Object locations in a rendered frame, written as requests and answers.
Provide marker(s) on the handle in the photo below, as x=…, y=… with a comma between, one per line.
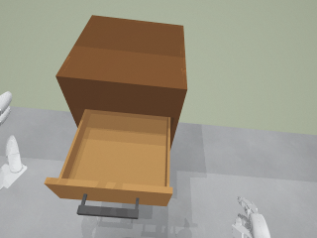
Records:
x=103, y=211

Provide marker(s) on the cabinet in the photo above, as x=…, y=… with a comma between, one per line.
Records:
x=126, y=66

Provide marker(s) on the robot left hand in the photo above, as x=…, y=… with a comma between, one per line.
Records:
x=9, y=173

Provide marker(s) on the robot right hand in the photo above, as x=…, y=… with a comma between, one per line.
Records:
x=254, y=226

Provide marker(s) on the drawer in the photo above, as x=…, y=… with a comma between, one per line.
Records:
x=117, y=157

